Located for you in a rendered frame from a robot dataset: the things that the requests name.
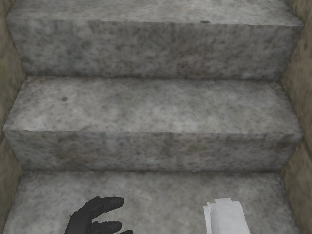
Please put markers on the robot left hand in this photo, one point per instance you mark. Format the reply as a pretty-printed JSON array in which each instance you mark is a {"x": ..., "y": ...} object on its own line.
[{"x": 81, "y": 221}]

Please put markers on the robot right thigh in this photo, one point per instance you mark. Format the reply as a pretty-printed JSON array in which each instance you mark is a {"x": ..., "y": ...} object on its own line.
[{"x": 225, "y": 217}]

